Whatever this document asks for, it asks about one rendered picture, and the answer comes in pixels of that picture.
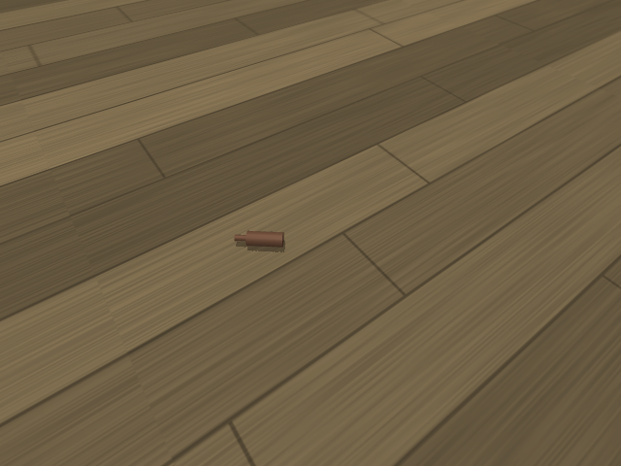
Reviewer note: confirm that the bottle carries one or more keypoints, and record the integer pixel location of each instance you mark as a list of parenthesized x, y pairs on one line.
[(262, 239)]

